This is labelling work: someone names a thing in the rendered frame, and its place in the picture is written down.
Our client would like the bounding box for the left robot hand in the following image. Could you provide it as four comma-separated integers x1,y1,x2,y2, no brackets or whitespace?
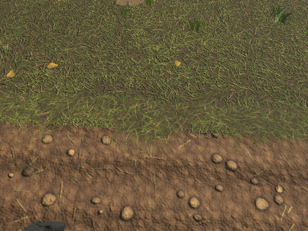
23,220,65,231

